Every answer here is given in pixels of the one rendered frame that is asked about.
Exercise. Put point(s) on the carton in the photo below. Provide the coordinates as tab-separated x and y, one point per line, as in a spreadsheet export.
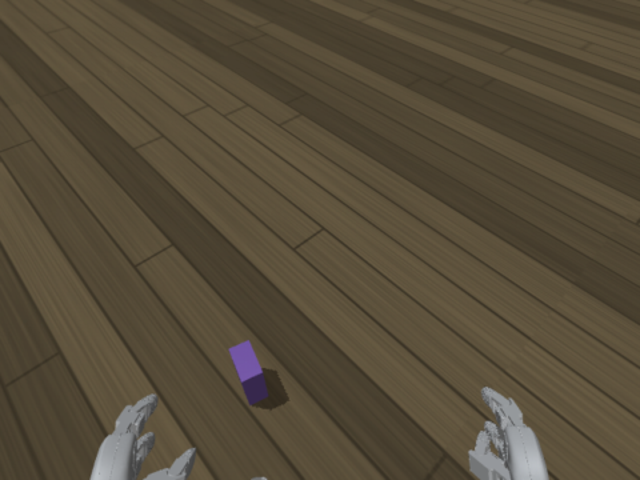
249	372

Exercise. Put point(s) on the left robot hand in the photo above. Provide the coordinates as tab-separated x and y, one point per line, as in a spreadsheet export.
121	455

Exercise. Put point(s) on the right robot hand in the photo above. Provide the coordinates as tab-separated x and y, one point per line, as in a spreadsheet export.
518	446

